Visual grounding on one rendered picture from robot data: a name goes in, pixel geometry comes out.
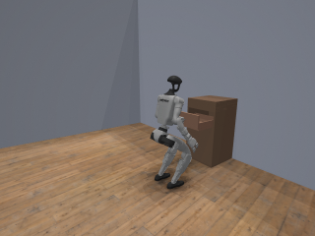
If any cabinet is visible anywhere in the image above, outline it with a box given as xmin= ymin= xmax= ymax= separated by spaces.
xmin=186 ymin=95 xmax=238 ymax=168

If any robot thigh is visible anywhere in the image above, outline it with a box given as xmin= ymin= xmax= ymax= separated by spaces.
xmin=150 ymin=130 xmax=177 ymax=155
xmin=161 ymin=135 xmax=191 ymax=159

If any robot left thigh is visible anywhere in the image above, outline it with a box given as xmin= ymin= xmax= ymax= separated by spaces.
xmin=150 ymin=130 xmax=177 ymax=155

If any drawer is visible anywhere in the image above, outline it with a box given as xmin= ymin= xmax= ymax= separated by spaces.
xmin=179 ymin=111 xmax=214 ymax=131

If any robot right upper arm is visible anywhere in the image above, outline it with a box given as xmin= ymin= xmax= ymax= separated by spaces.
xmin=171 ymin=96 xmax=185 ymax=125

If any robot right thigh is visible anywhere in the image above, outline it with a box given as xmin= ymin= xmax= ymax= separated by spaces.
xmin=161 ymin=135 xmax=191 ymax=159

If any robot left upper arm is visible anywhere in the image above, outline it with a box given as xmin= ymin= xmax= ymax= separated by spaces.
xmin=155 ymin=94 xmax=162 ymax=118

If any right robot hand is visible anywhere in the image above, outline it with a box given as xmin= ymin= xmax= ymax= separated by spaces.
xmin=187 ymin=138 xmax=198 ymax=152

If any robot right forearm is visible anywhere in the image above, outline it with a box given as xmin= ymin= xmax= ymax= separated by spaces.
xmin=176 ymin=117 xmax=192 ymax=141

